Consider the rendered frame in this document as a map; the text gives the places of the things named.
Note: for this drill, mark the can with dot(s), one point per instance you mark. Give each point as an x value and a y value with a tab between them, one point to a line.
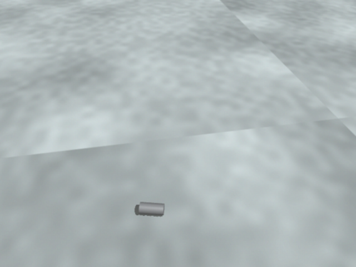
151	208

